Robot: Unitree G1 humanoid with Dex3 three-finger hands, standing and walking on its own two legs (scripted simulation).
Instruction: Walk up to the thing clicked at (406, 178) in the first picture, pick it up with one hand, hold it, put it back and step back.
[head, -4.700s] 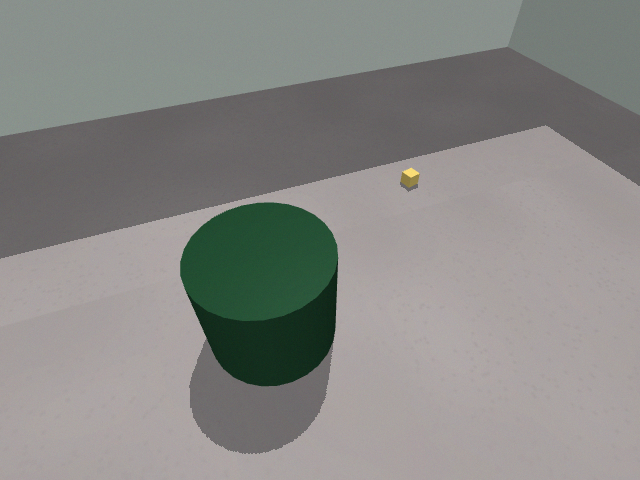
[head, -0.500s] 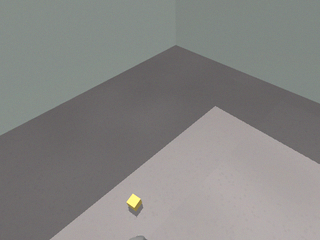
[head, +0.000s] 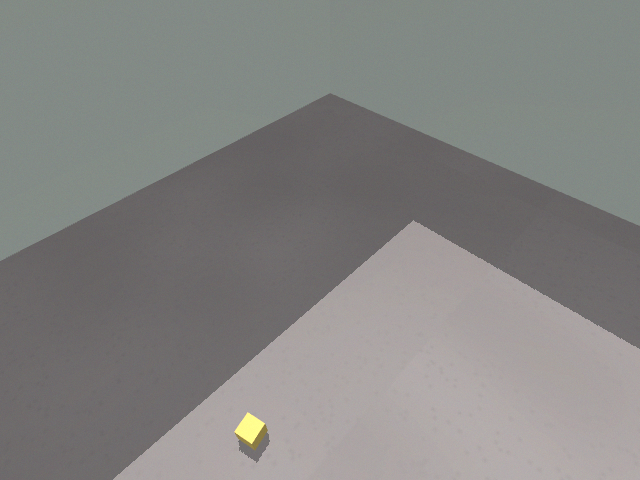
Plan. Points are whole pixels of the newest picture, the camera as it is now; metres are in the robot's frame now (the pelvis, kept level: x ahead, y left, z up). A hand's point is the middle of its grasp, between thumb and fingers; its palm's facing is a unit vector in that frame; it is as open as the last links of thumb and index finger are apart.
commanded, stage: walk up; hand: left
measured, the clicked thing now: (251, 431) +0.42 +0.24 -0.72
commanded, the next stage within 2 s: stand in 1.22 s
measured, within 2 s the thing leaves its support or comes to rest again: neither
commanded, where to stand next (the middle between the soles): +0.06 +0.01 m, yaw +2 degrees
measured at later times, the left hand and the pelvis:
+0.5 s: hand out of the picture +0.13 +0.26 -0.13, palm faces +0.01 -0.94 -0.33, open 7.4 cm; pelvis +0.03 +0.01 +0.03, yaw +1 degrees
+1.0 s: hand out of the picture +0.11 +0.26 -0.13, palm faces +0.03 -0.94 -0.33, open 7.4 cm; pelvis +0.04 +0.01 +0.03, yaw +2 degrees
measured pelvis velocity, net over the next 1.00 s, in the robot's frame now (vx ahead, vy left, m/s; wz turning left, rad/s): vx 0.04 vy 0.01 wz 0.04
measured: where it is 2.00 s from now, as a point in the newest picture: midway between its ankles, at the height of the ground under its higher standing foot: outside the picture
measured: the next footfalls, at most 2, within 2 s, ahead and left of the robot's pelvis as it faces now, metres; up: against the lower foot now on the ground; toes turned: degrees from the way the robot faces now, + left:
none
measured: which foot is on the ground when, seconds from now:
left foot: down 0.00-1.00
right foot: down 0.00-1.00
